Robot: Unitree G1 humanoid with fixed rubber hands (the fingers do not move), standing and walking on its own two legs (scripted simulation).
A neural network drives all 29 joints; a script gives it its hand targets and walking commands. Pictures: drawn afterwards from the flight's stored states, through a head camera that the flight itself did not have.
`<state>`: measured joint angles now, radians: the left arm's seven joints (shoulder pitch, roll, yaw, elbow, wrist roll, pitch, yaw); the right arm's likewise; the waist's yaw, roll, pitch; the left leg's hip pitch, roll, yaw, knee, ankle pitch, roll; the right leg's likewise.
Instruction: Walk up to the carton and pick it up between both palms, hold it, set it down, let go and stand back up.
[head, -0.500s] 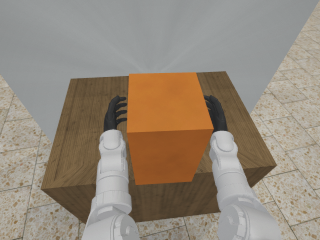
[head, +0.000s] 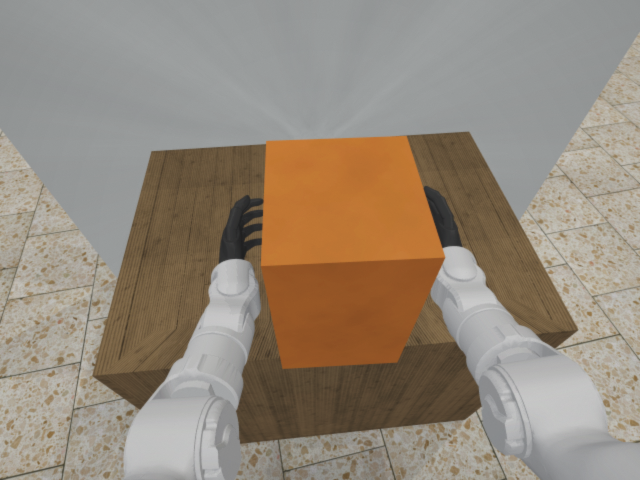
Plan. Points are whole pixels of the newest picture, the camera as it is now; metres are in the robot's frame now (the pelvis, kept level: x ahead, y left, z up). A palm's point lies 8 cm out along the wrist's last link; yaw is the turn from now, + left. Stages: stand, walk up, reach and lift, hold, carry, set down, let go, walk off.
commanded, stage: set down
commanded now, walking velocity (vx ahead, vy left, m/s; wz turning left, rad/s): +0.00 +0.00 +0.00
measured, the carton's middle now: (338, 263) +0.41 +0.02 +0.01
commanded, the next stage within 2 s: none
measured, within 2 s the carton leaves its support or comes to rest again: neither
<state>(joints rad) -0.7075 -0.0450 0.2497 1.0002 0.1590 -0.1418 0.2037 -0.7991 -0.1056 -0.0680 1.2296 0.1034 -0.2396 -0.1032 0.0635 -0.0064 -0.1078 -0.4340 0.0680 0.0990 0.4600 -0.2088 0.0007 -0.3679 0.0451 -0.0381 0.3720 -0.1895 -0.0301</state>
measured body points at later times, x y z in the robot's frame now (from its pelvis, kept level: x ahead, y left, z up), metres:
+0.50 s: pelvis -0.02 -0.02 -0.01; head +0.00 -0.01 +0.44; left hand +0.40 +0.19 +0.10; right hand +0.44 -0.18 +0.11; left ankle +0.00 +0.11 -0.74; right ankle -0.01 -0.10 -0.74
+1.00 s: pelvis -0.02 -0.01 +0.01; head -0.02 +0.01 +0.46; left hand +0.39 +0.21 +0.20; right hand +0.43 -0.19 +0.21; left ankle +0.00 +0.11 -0.74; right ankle -0.01 -0.10 -0.74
